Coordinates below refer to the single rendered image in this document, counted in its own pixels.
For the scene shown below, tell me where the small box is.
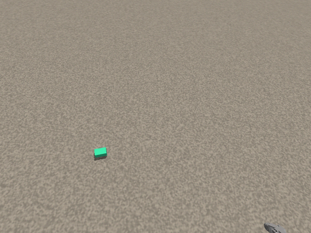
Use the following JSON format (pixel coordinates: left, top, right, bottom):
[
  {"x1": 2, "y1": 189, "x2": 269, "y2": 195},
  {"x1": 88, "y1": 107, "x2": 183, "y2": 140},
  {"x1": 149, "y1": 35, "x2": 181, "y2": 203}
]
[{"x1": 94, "y1": 147, "x2": 107, "y2": 158}]

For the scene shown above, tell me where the right robot hand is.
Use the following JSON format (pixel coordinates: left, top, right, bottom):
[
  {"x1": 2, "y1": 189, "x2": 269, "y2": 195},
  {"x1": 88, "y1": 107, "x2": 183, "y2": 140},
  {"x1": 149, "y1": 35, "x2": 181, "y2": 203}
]
[{"x1": 264, "y1": 223, "x2": 286, "y2": 233}]

